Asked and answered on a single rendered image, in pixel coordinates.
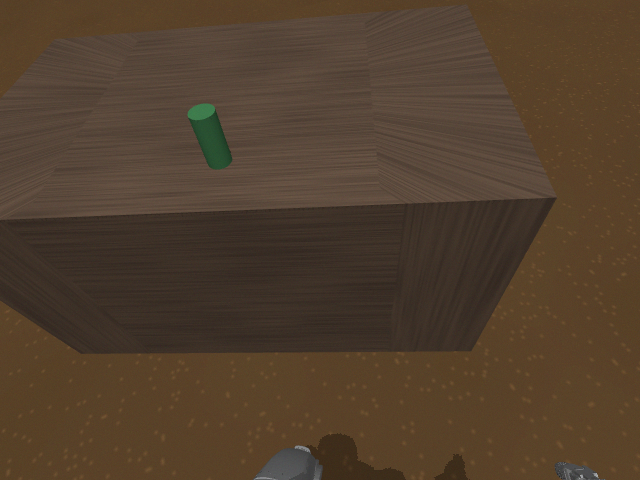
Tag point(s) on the can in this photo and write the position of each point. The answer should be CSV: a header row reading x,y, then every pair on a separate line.
x,y
209,133

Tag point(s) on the right robot hand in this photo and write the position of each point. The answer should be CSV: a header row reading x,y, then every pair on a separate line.
x,y
568,471

